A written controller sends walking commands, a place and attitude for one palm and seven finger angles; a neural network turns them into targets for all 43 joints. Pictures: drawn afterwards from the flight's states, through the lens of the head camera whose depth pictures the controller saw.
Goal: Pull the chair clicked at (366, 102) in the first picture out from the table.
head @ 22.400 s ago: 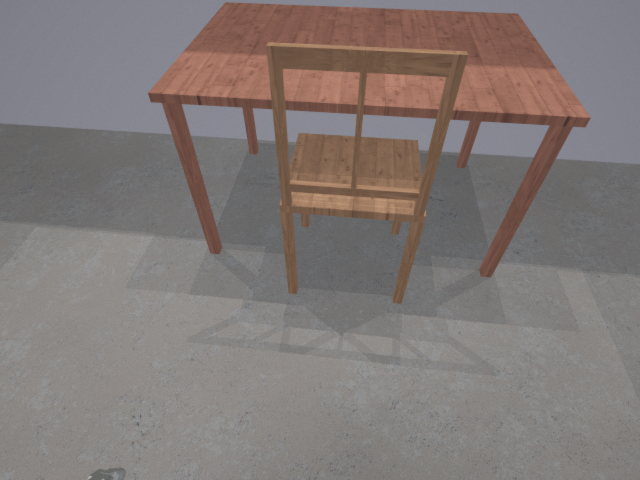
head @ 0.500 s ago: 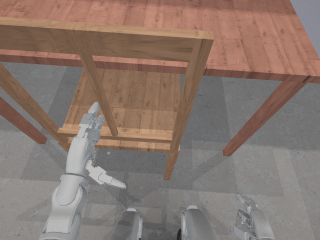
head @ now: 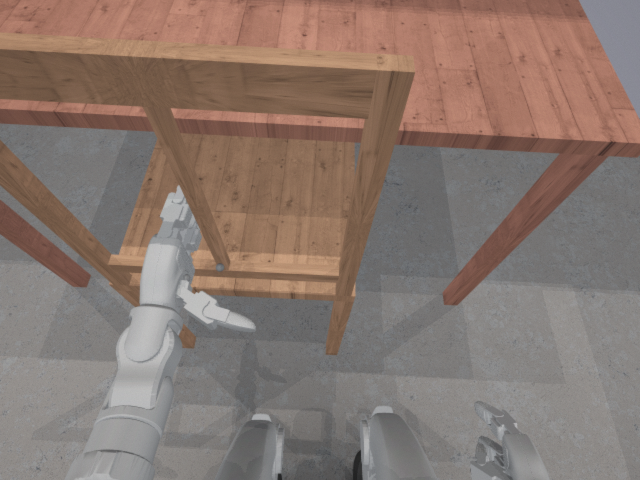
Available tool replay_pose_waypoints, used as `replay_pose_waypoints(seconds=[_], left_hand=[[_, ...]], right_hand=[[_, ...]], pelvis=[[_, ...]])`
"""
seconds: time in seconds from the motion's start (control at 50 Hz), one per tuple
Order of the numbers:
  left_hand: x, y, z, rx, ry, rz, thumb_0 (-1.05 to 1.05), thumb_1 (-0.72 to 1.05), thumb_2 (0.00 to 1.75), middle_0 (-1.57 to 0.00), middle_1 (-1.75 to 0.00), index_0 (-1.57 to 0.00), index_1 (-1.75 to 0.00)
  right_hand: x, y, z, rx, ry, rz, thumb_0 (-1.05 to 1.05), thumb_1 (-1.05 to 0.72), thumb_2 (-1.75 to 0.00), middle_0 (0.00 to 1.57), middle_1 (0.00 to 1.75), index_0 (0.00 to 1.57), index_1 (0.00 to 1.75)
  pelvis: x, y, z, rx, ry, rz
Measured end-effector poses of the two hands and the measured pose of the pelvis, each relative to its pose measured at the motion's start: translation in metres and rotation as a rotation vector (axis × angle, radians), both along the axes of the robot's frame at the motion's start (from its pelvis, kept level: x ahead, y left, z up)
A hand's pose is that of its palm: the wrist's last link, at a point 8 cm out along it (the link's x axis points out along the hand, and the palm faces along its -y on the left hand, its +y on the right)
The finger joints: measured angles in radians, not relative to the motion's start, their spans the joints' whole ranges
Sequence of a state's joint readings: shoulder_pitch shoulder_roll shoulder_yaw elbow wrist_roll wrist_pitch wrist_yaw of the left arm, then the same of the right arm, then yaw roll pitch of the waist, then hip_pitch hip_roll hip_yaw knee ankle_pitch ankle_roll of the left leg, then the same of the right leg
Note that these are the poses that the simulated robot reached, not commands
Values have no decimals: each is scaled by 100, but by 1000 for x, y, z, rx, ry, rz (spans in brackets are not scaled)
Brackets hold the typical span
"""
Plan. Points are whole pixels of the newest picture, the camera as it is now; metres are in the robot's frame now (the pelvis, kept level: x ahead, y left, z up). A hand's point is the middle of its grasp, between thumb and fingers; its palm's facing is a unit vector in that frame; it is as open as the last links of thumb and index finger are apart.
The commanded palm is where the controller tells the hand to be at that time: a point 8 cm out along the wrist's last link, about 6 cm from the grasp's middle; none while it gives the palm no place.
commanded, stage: push the fingers through the gap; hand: left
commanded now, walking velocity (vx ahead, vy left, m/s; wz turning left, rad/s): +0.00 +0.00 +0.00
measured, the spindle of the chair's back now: (199, 207) +0.43 +0.15 +0.06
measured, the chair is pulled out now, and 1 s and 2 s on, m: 0.00 0.00 0.02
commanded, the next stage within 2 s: hook a spindle and tug to test in 0.66 s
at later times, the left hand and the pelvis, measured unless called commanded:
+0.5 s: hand (225, 246) +0.39 +0.12 +0.03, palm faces -0.07 -1.00 -0.03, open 16.9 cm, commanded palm +0.37 +0.18 +0.03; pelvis +0.00 +0.00 +0.00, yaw -1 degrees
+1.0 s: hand (226, 244) +0.40 +0.12 +0.02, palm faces -0.05 -1.00 -0.04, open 16.3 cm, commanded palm +0.37 +0.17 +0.03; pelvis -0.01 +0.00 +0.00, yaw +0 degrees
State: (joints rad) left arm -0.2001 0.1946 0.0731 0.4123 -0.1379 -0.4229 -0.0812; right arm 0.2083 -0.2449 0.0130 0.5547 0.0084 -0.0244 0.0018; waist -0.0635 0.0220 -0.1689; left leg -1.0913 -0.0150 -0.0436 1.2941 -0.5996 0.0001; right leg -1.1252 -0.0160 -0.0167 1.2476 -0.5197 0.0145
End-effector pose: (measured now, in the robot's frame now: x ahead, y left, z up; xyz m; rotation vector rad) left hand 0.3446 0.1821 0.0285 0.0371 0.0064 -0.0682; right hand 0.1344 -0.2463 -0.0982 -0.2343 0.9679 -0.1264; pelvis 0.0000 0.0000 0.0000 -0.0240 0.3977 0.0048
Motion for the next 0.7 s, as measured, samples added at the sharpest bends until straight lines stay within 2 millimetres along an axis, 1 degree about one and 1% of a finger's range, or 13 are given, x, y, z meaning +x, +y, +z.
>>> replay_pose_waypoints(seconds=[0.16,0.3,0.36,0.42,0.52,0.62,0.7], left_hand=[[16,2,-2,3,-1,12,-2,-50,30,-6,-8,-6,-8],[32,4,-3,-3,-5,16,-2,-50,30,-6,-8,-6,-8],[36,3,-2,-4,-6,11,-2,-50,30,-6,-8,-6,-8],[35,0,0,-8,-5,5,-2,-50,30,-6,-8,-6,-8],[26,-4,0,-7,-3,3,-2,-50,30,-6,-8,-6,-8],[24,-2,-3,2,-6,21,-2,-50,30,-6,-8,-6,-8],[26,0,0,2,-27,21,-2,-50,30,-6,-8,-6,-8]], right_hand=[[-10,-4,-2,-10,30,-15,1,-90,-90,20,30,20,30],[-24,-8,-5,-18,69,-34,1,-90,-90,20,30,20,30],[-30,-8,-5,-16,84,-45,1,-90,-90,20,30,20,30],[-35,-7,-5,-7,98,-56,1,-90,-90,20,30,20,30],[-40,-4,-4,8,106,-61,1,-90,-90,20,30,20,30],[-38,-3,-5,6,100,-47,1,-90,-90,20,30,20,30],[-33,-3,-6,2,89,-40,1,-90,-90,20,30,20,30]], pelvis=[[-2,-1,-1,1,5,-2],[-4,0,-2,-1,14,-3],[-3,1,-1,-1,17,-6],[-3,2,1,0,16,-10],[-2,3,3,4,9,-14],[-4,2,2,3,6,-11],[-5,2,0,2,6,-8]])
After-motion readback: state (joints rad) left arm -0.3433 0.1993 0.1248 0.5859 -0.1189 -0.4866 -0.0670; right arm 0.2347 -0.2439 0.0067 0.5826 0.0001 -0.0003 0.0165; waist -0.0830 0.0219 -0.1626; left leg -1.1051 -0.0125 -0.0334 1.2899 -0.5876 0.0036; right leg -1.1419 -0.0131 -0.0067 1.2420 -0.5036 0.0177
